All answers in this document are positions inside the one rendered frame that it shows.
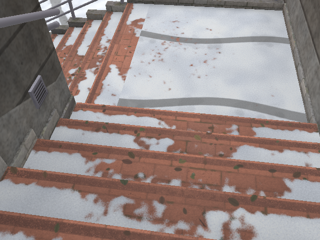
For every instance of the stairs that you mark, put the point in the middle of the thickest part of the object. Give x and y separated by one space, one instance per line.
81 51
127 173

